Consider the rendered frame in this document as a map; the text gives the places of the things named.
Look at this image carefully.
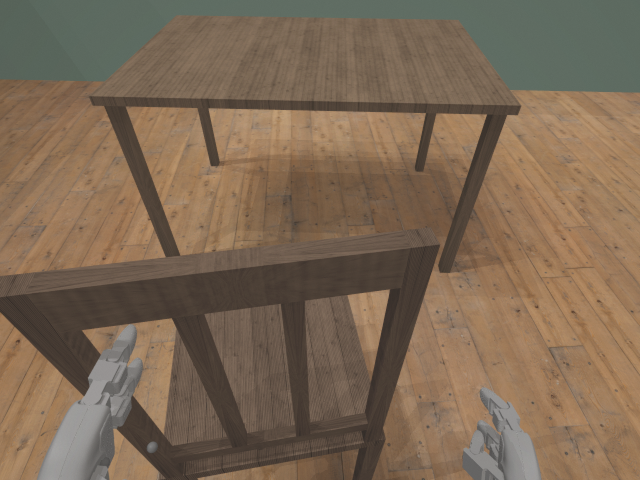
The robot right hand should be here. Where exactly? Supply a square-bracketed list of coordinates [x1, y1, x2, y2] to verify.
[462, 387, 542, 480]

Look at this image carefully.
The robot left hand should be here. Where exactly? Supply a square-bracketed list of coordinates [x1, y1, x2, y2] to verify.
[37, 324, 143, 480]

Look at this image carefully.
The chair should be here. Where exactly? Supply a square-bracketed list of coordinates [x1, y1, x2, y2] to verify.
[0, 227, 440, 480]

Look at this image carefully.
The table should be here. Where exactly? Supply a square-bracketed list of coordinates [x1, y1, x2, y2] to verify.
[89, 15, 521, 273]

